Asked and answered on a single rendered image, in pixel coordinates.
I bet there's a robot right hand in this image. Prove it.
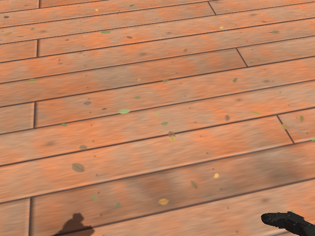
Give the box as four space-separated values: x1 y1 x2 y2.
261 211 315 236

